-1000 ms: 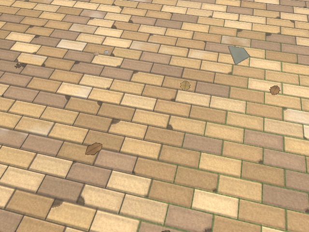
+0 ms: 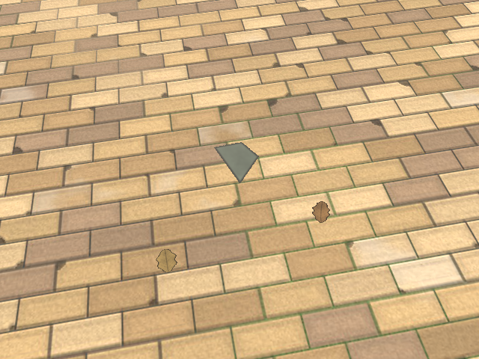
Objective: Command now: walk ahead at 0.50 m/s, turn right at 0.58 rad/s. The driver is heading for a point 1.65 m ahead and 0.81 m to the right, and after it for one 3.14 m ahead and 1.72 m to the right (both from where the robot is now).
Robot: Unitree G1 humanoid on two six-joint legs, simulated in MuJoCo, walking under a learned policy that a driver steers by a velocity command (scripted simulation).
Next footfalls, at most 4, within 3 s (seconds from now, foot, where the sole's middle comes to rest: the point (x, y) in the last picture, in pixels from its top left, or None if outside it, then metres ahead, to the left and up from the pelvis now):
0.16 left None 0.27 0.14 -0.78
0.68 right None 0.45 -0.16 -0.78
1.22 left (339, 249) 0.81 -0.21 -0.78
1.72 right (444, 244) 0.84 -0.53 -0.78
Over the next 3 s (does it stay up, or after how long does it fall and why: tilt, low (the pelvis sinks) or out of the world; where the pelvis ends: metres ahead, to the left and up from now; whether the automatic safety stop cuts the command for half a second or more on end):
stays up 1.33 -0.81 0.00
